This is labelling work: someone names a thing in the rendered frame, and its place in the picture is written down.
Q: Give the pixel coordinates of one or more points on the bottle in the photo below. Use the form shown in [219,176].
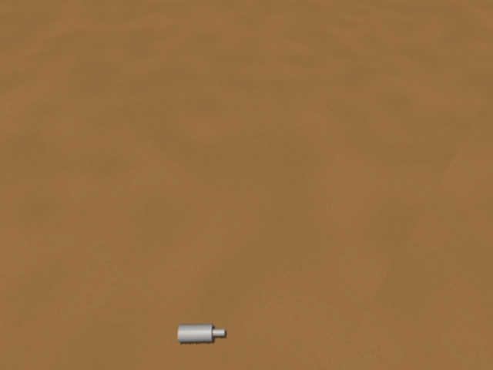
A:
[198,332]

